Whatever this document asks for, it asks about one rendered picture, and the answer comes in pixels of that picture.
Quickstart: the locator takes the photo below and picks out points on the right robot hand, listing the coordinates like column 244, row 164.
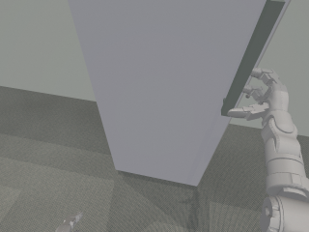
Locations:
column 275, row 98

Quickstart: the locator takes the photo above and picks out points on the left robot hand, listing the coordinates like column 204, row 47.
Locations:
column 69, row 222

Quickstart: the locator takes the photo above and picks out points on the handle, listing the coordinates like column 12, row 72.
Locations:
column 266, row 21

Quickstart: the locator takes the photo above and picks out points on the right robot upper arm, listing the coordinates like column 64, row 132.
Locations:
column 284, row 214

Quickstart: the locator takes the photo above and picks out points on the robot right forearm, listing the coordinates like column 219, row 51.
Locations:
column 285, row 167

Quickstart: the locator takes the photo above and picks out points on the fridge door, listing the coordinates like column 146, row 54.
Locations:
column 160, row 70

